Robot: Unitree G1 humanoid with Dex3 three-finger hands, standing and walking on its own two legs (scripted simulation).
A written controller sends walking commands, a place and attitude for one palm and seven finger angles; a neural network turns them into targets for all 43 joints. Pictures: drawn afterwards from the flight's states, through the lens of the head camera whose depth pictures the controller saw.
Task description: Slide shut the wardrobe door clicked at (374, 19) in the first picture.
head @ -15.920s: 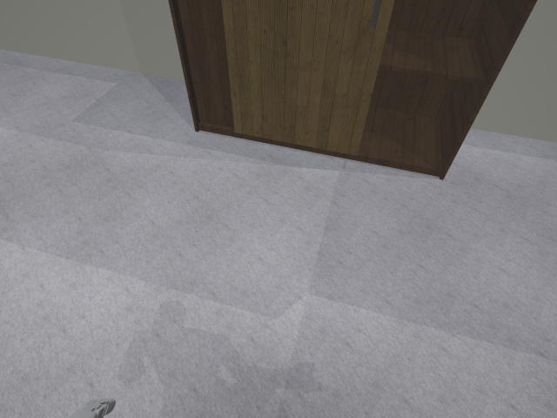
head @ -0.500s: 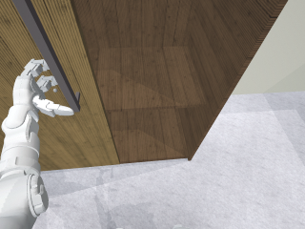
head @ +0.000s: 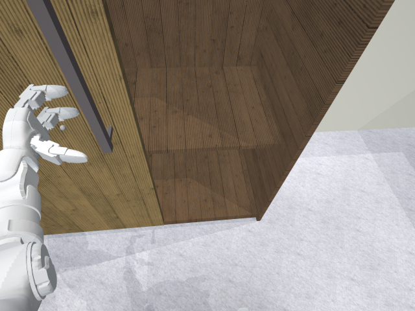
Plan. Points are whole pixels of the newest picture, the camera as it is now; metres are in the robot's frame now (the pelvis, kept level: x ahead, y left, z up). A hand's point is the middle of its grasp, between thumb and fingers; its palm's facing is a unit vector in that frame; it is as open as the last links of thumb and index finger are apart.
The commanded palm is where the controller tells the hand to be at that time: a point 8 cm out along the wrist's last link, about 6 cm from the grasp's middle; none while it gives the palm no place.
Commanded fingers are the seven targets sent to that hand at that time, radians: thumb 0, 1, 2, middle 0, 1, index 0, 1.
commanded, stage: move the hooked fingers beside the handle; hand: left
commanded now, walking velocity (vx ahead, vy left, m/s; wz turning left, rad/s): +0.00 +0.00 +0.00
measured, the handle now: (85, 86) +0.48 +0.22 +0.15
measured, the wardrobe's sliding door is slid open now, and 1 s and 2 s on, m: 0.45 0.45 0.45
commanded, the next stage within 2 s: feel for the door with the fingertips in 1.38 s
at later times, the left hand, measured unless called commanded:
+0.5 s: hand (56, 127) +0.43 +0.28 +0.10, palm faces +0.08 -1.00 +0.00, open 14.0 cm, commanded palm +0.40 +0.33 +0.10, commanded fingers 0.00 -0.50 0.30 -0.30 -1.20 -0.30 -1.20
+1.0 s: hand (53, 130) +0.42 +0.28 +0.11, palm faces +0.09 -1.00 +0.00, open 14.0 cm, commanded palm +0.39 +0.33 +0.10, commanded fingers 0.00 -0.50 0.30 -0.30 -1.20 -0.30 -1.20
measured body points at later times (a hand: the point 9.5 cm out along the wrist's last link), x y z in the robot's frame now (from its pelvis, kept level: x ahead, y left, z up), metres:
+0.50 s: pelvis +0.00 +0.01 +0.00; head +0.07 +0.03 +0.44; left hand +0.42 +0.33 +0.10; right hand +0.06 -0.26 -0.11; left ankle -0.01 +0.11 -0.71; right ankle +0.01 -0.12 -0.71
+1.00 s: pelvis +0.00 +0.01 +0.00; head +0.07 +0.03 +0.45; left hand +0.41 +0.33 +0.11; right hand +0.07 -0.26 -0.10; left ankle -0.01 +0.11 -0.71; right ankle +0.01 -0.12 -0.71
